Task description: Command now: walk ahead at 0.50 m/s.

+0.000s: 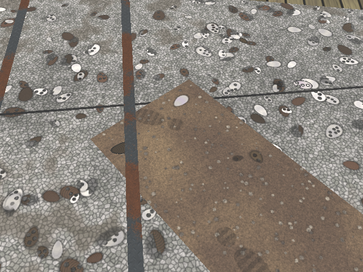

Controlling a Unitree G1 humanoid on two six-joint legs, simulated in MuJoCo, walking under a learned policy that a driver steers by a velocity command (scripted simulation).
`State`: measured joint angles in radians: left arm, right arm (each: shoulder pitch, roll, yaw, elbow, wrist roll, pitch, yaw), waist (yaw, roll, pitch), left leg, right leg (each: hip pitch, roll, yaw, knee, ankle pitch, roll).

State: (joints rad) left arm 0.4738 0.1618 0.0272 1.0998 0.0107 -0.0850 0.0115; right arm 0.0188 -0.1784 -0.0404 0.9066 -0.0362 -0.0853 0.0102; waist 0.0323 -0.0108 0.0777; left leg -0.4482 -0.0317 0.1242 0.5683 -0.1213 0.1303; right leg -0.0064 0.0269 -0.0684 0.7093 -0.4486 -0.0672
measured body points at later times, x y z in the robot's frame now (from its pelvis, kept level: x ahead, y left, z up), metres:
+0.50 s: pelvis +0.27 -0.01 +0.01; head +0.30 -0.02 +0.46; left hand +0.46 +0.19 -0.10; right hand +0.16 -0.24 -0.13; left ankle +0.11 +0.06 -0.72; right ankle +0.41 -0.11 -0.70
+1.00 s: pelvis +0.53 -0.03 +0.02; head +0.56 -0.02 +0.47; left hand +0.44 +0.19 -0.13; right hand +0.71 -0.22 -0.11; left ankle +0.68 +0.10 -0.68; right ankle +0.41 -0.10 -0.72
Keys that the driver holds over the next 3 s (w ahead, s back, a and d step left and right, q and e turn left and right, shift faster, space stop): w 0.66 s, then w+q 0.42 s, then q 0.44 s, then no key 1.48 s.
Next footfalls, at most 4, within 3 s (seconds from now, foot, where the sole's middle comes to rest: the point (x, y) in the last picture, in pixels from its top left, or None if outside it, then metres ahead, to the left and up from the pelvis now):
0.54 right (221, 269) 0.45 -0.10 -0.76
1.10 left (171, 198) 0.72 0.08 -0.76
1.70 right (198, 161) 0.90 -0.02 -0.76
2.06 left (162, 195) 0.73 0.12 -0.76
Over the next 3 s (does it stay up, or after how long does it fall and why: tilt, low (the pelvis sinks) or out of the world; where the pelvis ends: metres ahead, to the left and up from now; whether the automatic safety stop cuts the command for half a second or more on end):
stays up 0.79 0.04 0.03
